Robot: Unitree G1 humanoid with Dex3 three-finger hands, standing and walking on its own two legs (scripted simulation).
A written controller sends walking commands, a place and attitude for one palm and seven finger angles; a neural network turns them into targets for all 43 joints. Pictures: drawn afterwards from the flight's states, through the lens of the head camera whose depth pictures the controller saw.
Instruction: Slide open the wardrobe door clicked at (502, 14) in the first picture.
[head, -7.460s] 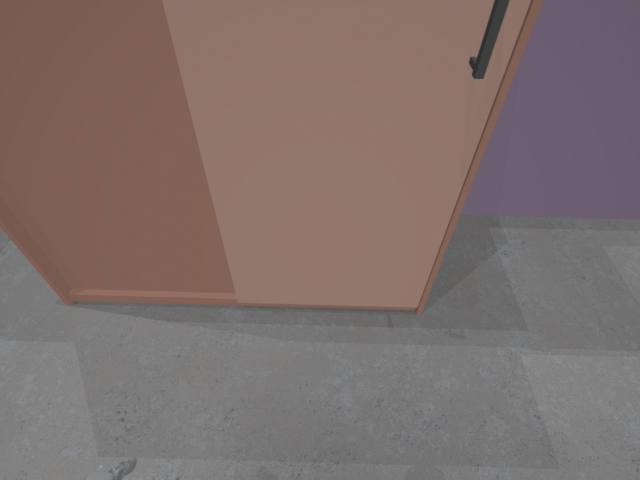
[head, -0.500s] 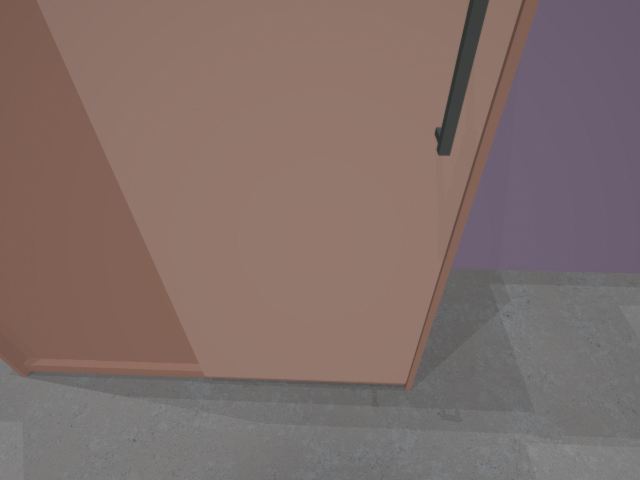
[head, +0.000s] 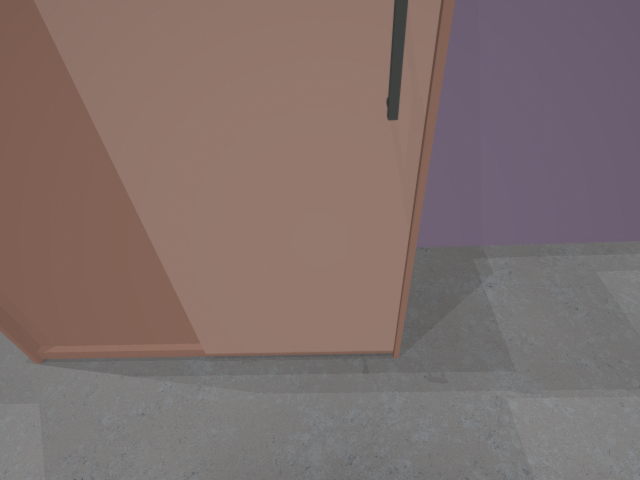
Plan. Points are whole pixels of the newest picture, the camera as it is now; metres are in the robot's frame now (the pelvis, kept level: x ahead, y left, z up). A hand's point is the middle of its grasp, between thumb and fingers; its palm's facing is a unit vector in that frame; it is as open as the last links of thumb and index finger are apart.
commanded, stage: come to a stop and stand still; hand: right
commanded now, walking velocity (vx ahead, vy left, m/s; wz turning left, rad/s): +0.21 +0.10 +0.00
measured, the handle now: (395, 44) +0.70 -0.10 +0.28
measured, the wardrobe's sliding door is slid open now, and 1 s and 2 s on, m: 0.00 0.00 0.00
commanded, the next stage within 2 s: look again from close up in 1.02 s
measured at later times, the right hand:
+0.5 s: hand out of the picture +0.04 -0.15 -0.16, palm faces +0.03 +0.98 -0.21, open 7.2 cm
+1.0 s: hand out of the picture +0.03 -0.16 -0.17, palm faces +0.02 +0.98 -0.19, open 7.3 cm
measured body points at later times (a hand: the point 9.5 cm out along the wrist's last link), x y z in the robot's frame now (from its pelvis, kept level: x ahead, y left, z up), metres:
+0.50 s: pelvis -0.01 +0.03 +0.01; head -0.02 +0.04 +0.46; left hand -0.08 +0.25 -0.15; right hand +0.04 -0.20 -0.14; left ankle +0.00 +0.15 -0.73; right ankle +0.02 -0.08 -0.72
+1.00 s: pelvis +0.02 +0.02 +0.01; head +0.06 +0.01 +0.46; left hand +0.10 +0.24 -0.14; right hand +0.03 -0.21 -0.15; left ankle +0.00 +0.15 -0.73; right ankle +0.05 -0.07 -0.73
